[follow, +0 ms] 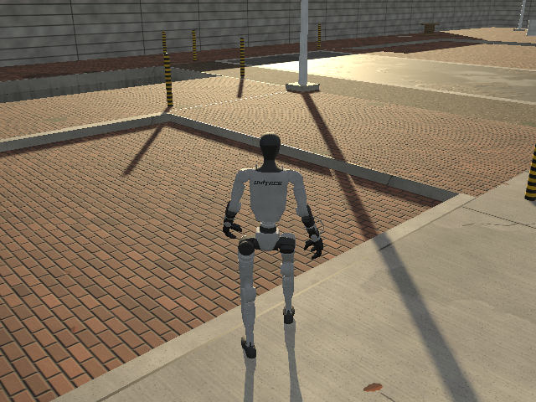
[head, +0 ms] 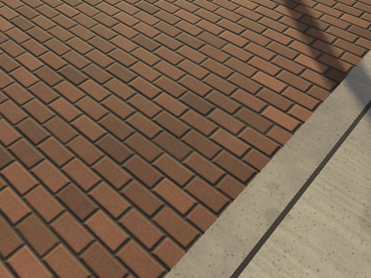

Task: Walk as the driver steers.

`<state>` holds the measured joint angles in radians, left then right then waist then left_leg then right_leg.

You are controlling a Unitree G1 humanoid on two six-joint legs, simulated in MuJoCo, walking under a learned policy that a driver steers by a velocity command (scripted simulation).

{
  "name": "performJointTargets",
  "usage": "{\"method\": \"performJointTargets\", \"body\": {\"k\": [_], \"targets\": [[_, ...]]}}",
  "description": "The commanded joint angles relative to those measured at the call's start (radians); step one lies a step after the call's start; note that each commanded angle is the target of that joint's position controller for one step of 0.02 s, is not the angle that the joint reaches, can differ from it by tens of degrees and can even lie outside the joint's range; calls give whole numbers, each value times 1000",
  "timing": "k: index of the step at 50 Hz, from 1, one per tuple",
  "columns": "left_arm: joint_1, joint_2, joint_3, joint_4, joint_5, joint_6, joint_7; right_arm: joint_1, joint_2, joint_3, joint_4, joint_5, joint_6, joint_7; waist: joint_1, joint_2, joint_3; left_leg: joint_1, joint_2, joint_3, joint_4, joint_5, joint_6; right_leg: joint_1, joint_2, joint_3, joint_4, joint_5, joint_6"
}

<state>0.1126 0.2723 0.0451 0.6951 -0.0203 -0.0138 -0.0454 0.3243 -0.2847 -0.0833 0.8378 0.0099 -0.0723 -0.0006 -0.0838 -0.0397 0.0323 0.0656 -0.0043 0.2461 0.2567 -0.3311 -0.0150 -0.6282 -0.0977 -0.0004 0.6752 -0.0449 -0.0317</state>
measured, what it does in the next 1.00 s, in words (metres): walks ahead: right foot, then left foot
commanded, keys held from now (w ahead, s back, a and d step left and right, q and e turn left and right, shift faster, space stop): w+e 0.24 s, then e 0.24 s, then q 0.52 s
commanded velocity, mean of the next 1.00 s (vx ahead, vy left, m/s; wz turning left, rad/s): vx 0.23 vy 0.00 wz -0.21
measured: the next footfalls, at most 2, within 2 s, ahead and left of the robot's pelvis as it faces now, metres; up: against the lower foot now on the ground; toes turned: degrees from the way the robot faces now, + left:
right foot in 0.08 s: +0.21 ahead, -0.12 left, +0.00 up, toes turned -6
left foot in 0.48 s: +0.42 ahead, +0.02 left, +0.00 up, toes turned -22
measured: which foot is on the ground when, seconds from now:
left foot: down 0.00-0.08, up 0.10-0.46, down 0.48-0.88, up 0.90-1.00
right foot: up 0.00-0.06, down 0.08-0.50, up 0.52-0.80, down 0.82-1.00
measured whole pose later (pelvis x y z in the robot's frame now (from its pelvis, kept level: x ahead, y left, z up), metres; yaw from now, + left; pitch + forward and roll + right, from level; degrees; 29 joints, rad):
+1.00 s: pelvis +0.30 -0.07 +0.00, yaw -9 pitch +1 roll +0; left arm 0.18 0.25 0.05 0.71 0.02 0.02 0.05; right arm 0.17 -0.32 -0.09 0.64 0.02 0.05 -0.02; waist -0.01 0.03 0.05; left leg -0.52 -0.08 -0.07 1.01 -0.47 -0.04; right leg -0.24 -0.01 0.01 0.50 -0.28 -0.01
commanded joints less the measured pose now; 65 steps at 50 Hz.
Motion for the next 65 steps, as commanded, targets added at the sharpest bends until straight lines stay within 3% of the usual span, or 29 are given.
{"method": "performJointTargets", "body": {"k": [1, 3, 4, 5, 6, 7, 10, 15, 18, 22, 24, 25, 26, 27, 28, 30, 33, 35, 42, 45, 47, 49, 54, 59, 60, 61, 62, 63, 65], "targets": [[-73, 87, 25, -107, 2, -9, -12, -25, -207, -51, -49, 18, 10, -6, 35, 98, 37, 14, 302, -73, 31, 675, 146, 32, 49, -69, -40, -119, -50], [141, 154, 69, -62, -1, -1, -4, -54, -214, -50, -57, 29, 26, -10, 167, 101, -92, -31, 258, -15, 338, 922, 101, 334, 144, -124, -96, -128, -103], [321, 231, 107, -13, -6, 9, 14, -43, -182, -34, -68, 14, 22, -14, 244, 43, -189, -235, 217, -4, 614, 744, 53, 642, 117, -21, -114, -100, -153], [321, 357, 128, -11, -19, 5, 26, 29, -42, 11, -132, -30, 2, -7, 146, -236, -250, -697, 29, -43, 997, -130, -23, 953, -154, 545, -210, -283, -335], [335, 294, 102, -54, -11, -15, 17, -47, -85, 13, -147, -3, -35, 2, 197, -141, -402, -813, -26, -309, 1132, -275, -20, 1020, -244, 856, -380, -425, -401], [303, 222, 81, -42, -2, -29, 11, -143, -146, -2, -176, 37, -54, 10, 214, -80, -266, -904, 22, -331, 1133, -193, 2, 947, -223, 720, -406, -358, -348], [143, 139, 52, -71, 12, -39, 20, -140, -144, -6, -165, -14, -61, 0, 100, 4, -103, -752, 118, -336, 919, -12, 15, 584, -113, 438, -403, -78, -274], [126, 183, 63, -77, 19, -38, 53, -210, -77, 11, -197, -34, -22, -5, 74, 4, -35, -623, 63, -278, 632, 124, -47, 353, -28, 261, -409, 298, -253], [121, 201, 74, -81, 30, -3, 79, -225, -44, 22, -200, -46, -20, 4, 74, -35, -133, -393, -55, -208, 557, 443, -59, 242, 65, 159, -286, 481, -183], [96, 125, 51, -116, 3, 34, 87, -246, -75, 8, -235, -16, 2, -1, 61, -67, -106, -393, -71, -267, 416, 269, -62, 305, 52, 314, -185, 322, -139], [42, 111, 44, -139, -9, 35, 93, -174, -89, -1, -238, -8, -11, -4, -3, -101, -97, -354, -10, -318, 99, 345, -15, 400, 68, 378, -62, 181, -94], [97, 49, 26, -147, 14, 32, 95, -118, -160, -12, -237, -33, -18, -6, 17, 41, -235, -133, 193, -480, 157, 673, 56, 356, 130, 297, 191, -112, -50], [322, 8, 14, -122, 24, 32, 94, -147, -206, -14, -251, -67, -8, -4, 149, 320, -294, 55, 405, -818, 181, 1021, 239, 136, 287, 277, 429, -691, 15], [418, 103, 31, -68, 9, 33, 90, -165, -127, 4, -247, -50, -8, 8, 174, 294, -324, 0, 454, -977, 145, 738, 342, 81, 218, 301, 553, -672, 48], [317, 160, 48, -41, 2, 50, 96, -217, -37, 31, -263, -36, -10, 17, 140, 165, -207, -104, 380, -853, 129, 584, 321, 73, 178, 269, 601, -595, 82], [183, 134, 42, -56, 27, 85, 103, -271, 29, 65, -253, -27, 5, 33, 128, 104, -118, -247, 260, -689, 86, 360, 259, 109, 122, 201, 508, -521, 119], [82, 50, 9, -86, 22, 75, 92, -284, -66, 32, -249, -15, 40, 18, 115, 183, -66, -325, 116, -535, 61, 365, 200, 242, 107, 67, 153, -493, 136], [67, 49, 5, -71, 19, 62, 98, -214, -114, 11, -242, -10, 56, 8, 81, 192, -119, -241, 132, -561, 90, 424, 225, 283, 131, 59, 30, -449, 130], [85, 84, 19, -43, 38, 31, 94, -209, -111, -8, -275, 22, 106, -38, 102, 179, -153, -342, 106, -626, 132, 204, 164, 470, 103, 64, -218, -141, 31], [90, 157, 48, -39, 63, 32, 88, -207, -71, 2, -312, 1, 102, -26, 89, -204, -75, -609, -104, -330, 474, -90, 30, 503, -182, 344, -347, 74, -181], [61, 125, 39, -66, 60, 23, 100, -153, -116, -24, -280, 0, 100, -15, 88, -100, -91, -692, -69, -342, 856, -266, -23, 529, -271, 366, -323, 341, -261], [2, 121, 39, -70, 29, 18, 102, -114, -101, -23, -254, 8, 116, -16, 55, -43, -72, -728, -29, -353, 882, -182, -44, 555, -216, 246, -274, 401, -201], [33, 158, 57, -53, 28, 49, 103, -209, -41, 11, -309, 13, 129, 7, 111, -131, -106, -564, -13, -221, 621, -57, -61, 542, -149, 85, -255, 365, -178], [27, 183, 66, -35, -6, 43, 104, -133, -82, -9, -312, 12, 131, 29, 76, -134, -110, -372, -35, -158, 299, 89, 15, 483, -174, 55, -160, 233, -129], [68, 163, 62, -16, -5, 37, 102, -101, -102, -20, -306, 7, 128, 20, 66, -86, -118, -263, -43, -194, 194, 195, 48, 418, -142, 15, -77, 129, -78], [97, 122, 52, -20, 26, 32, 97, -66, -194, -46, -322, 7, 124, 7, 70, 130, -147, -72, 117, -447, 144, 526, 118, 215, -61, -72, 169, -159, 17], [14, 80, 29, -93, 54, 21, 98, -55, -303, -61, -347, -23, 109, 12, 52, 371, -179, -7, 386, -864, 114, 762, 363, -65, 114, -35, 425, -642, 83], [-30, 150, 51, -87, 31, 16, 97, -22, -232, -39, -338, -35, 85, 21, 2, 214, -218, -32, 401, -861, 90, 677, 433, -83, 100, 97, 593, -645, 91], [-18, 167, 64, -57, 16, 29, 103, -116, -183, -22, -334, -12, 71, 10, 63, 95, -110, -142, 288, -678, 95, 523, 320, -98, 65, 106, 628, -471, 84]]}}
Velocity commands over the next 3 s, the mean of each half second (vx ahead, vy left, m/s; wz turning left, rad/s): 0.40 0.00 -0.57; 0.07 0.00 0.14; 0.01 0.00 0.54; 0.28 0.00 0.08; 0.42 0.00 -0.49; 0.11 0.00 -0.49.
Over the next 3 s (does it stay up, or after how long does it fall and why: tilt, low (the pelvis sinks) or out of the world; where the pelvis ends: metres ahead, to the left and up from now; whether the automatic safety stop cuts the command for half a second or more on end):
stays up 0.80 0.05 -0.14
